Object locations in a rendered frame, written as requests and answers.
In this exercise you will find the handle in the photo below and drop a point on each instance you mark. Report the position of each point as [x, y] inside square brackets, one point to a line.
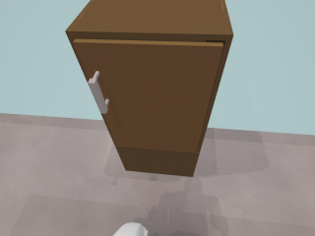
[96, 91]

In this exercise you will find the robot left thigh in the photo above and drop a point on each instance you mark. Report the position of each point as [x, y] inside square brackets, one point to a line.
[131, 229]

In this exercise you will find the cupboard door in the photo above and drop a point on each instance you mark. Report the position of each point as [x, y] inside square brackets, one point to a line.
[159, 91]

